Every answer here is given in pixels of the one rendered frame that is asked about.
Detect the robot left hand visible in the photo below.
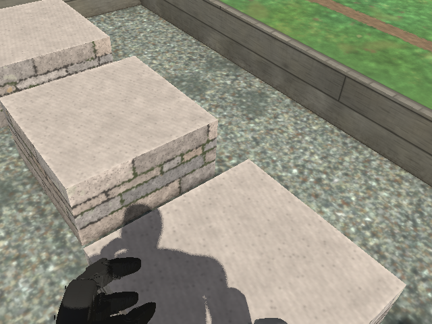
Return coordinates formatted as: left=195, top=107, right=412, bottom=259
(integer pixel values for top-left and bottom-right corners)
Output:
left=54, top=257, right=156, bottom=324

